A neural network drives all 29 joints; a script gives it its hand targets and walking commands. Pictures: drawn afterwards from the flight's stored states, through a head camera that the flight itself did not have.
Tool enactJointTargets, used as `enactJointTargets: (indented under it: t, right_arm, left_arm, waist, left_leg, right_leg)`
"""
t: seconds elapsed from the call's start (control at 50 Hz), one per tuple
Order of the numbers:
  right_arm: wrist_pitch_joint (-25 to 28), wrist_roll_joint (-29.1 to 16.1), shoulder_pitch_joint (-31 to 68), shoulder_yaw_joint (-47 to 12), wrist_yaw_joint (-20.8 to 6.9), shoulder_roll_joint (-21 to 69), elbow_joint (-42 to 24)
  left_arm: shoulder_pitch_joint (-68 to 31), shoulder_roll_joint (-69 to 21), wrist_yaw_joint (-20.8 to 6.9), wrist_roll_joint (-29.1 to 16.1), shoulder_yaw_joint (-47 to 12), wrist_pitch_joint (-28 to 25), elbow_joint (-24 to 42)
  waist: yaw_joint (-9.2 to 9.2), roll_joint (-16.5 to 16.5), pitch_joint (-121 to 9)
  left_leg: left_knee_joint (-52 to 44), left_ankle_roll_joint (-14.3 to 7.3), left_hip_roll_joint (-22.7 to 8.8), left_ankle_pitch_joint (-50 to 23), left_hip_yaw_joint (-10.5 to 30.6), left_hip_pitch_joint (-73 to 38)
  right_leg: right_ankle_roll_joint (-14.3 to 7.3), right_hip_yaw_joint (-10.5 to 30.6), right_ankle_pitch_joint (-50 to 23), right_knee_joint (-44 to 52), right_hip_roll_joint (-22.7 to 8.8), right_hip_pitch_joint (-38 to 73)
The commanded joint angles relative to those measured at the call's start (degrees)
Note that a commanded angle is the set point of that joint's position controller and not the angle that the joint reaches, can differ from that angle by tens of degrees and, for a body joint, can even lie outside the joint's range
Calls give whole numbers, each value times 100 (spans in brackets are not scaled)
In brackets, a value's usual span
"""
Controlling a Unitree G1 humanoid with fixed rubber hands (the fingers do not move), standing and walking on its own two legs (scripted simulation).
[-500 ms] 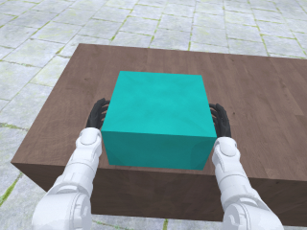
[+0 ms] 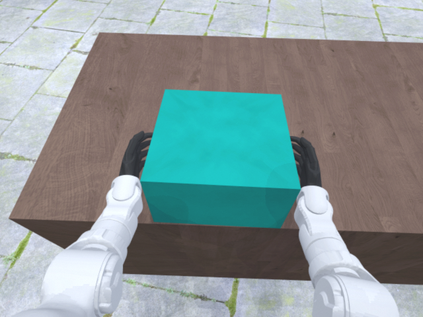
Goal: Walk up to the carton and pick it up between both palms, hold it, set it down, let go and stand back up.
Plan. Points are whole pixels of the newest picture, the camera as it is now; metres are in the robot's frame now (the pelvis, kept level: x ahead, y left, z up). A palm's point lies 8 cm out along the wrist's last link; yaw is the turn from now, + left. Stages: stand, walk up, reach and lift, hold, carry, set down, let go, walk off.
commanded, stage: set down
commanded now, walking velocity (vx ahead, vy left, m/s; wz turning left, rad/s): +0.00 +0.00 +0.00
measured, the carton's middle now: (220, 155) +0.45 -0.02 +0.00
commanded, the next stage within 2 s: none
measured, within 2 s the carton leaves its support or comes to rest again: rests again in 0.50 s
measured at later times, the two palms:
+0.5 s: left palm (134, 177) +0.40 +0.15 +0.00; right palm (310, 184) +0.37 -0.20 +0.01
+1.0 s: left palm (127, 149) +0.44 +0.16 +0.05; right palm (326, 178) +0.38 -0.23 +0.02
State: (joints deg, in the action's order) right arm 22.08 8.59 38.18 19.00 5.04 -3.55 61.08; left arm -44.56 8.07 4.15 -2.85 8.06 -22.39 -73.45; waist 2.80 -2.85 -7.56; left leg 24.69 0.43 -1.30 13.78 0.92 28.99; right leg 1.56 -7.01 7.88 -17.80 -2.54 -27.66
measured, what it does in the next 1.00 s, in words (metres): stands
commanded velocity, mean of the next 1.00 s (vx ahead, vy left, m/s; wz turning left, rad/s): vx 0.00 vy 0.00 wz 0.00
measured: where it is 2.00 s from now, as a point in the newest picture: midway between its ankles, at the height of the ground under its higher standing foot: outside the picture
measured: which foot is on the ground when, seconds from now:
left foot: down 0.00-1.00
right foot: down 0.00-1.00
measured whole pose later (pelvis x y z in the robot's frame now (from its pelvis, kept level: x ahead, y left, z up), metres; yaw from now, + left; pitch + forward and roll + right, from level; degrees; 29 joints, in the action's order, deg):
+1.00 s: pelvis -0.03 +0.01 -0.02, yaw -5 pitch +25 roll -2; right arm 21.9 -6.8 52.8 6.4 3.4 -11.8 79.9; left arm -61.6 14.7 2.6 -18.6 -2.8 -26.9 -92.6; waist 1.2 -3.0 -15.8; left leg 36.7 -0.3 -2.7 17.0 -3.0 44.9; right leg 1.7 -2.5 9.7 -30.5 -1.8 -45.9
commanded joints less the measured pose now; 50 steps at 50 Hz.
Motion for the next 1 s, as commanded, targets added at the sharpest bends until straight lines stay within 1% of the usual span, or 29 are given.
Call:
enactJointTargets:
  t: [0.0,0.16,0.3,0.4,0.48,0.54,0.6,0.66,0.7,0.72,0.74,0.76,0.78,0.8,0.82,0.84,0.86,0.92,0.98]
  right_arm:
    - [275,638,3681,-1668,-956,3306,-94]
    - [366,849,3916,-1193,-1001,3353,376]
    - [446,1316,3890,-637,-1057,3229,834]
    - [507,1645,3753,-279,-1085,3086,1223]
    - [532,1806,3697,-102,-1144,2943,1380]
    - [549,1841,3709,-46,-1201,2833,1357]
    - [610,1819,3760,-42,-1223,2698,1334]
    - [620,1746,3670,15,-1162,2139,1409]
    - [619,1512,3615,83,-1002,1298,1435]
    - [623,1255,3575,134,-865,651,1470]
    - [623,830,3557,157,-675,-176,1480]
    - [593,210,3655,-22,-456,-932,1359]
    - [525,-423,3824,-472,-302,-1255,1144]
    - [456,-845,3925,-800,-220,-1385,1095]
    - [417,-1081,4028,-962,-172,-1497,1017]
    - [400,-1225,4146,-1038,-136,-1638,894]
    - [376,-1374,4292,-1126,-115,-1786,768]
    - [218,-1997,4620,-1537,-115,-2174,644]
    - [-62,-2687,4772,-2057,-202,-2434,942]
  left_arm:
    - [-4368,-3716,-976,486,-1423,-688,701]
    - [-4660,-3478,-1071,587,-923,-966,0]
    - [-4717,-2977,-1132,734,-458,-1136,-559]
    - [-4632,-2604,-1123,805,-255,-1184,-845]
    - [-4575,-2431,-1132,857,-217,-1209,-1005]
    - [-4566,-2384,-1158,857,-251,-1260,-1076]
    - [-4582,-2280,-1146,774,-305,-1347,-1081]
    - [-4507,-1699,-1031,642,-287,-1391,-1126]
    - [-4479,-894,-862,420,-211,-1380,-1111]
    - [-4460,-305,-729,256,-120,-1349,-1036]
    - [-4473,412,-556,30,-15,-1291,-881]
    - [-4564,1083,-355,-302,-60,-1214,-658]
    - [-4592,1460,-195,-690,-348,-1118,-500]
    - [-4549,1610,-118,-1048,-618,-1024,-477]
    - [-4569,1709,-88,-1310,-792,-963,-530]
    - [-4586,1825,-77,-1491,-886,-914,-676]
    - [-4611,1906,-78,-1618,-975,-849,-822]
    - [-4611,2033,-148,-1803,-1311,-549,-1321]
    - [-4546,2090,-260,-1991,-1611,-192,-1753]
  waist:
    - [274,-69,-4338]
    - [269,-141,-4218]
    - [261,-33,-3997]
    - [236,-13,-3840]
    - [191,-64,-3823]
    - [159,-133,-3924]
    - [134,-221,-4122]
    - [141,-260,-4251]
    - [130,-229,-4435]
    - [122,-202,-4628]
    - [111,-158,-4955]
    - [85,-140,-5489]
    - [56,-178,-5950]
    - [67,-141,-6058]
    - [91,-91,-6070]
    - [108,-14,-6060]
    - [84,87,-5980]
    - [-111,347,-5444]
    - [-272,476,-4731]
  left_leg:
    - [340,554,65,-3980,-93,-1182]
    - [292,477,125,-3118,-217,-757]
    - [155,313,156,-2150,-383,-279]
    - [118,237,161,-1726,-482,-94]
    - [130,254,158,-1628,-546,-193]
    - [189,309,159,-1718,-583,-317]
    - [285,364,168,-1873,-608,-326]
    - [355,389,173,-1938,-627,-349]
    - [405,412,175,-2024,-661,-286]
    - [440,421,181,-2113,-681,-241]
    - [490,431,190,-2266,-700,-185]
    - [570,440,204,-2484,-704,-68]
    - [700,453,212,-2692,-677,75]
    - [839,464,218,-2792,-649,179]
    - [956,489,222,-2852,-641,214]
    - [1068,507,229,-2884,-633,166]
    - [1156,512,228,-2881,-605,90]
    - [1310,523,214,-2871,-544,-33]
    - [1301,503,183,-2818,-547,40]
  right_leg:
    - [-150,228,-3536,-764,388,2417]
    - [-164,230,-3058,-772,307,2232]
    - [-138,207,-2434,-811,237,2010]
    - [-136,168,-2060,-832,223,1739]
    - [-148,140,-1852,-821,243,1497]
    - [-162,150,-1790,-810,255,1335]
    - [-165,173,-1876,-853,263,1221]
    - [-159,163,-1939,-909,291,1173]
    - [-140,195,-2041,-970,319,1140]
    - [-129,236,-2163,-1032,332,1175]
    - [-118,310,-2353,-1133,347,1259]
    - [-127,411,-2625,-1277,380,1415]
    - [-150,480,-2925,-1441,424,1632]
    - [-148,509,-3094,-1576,458,1747]
    - [-129,515,-3150,-1661,481,1763]
    - [-105,492,-3123,-1724,503,1746]
    - [-84,442,-3027,-1766,531,1674]
    - [-40,309,-2741,-1840,593,1380]
    - [-4,244,-2428,-1878,614,1105]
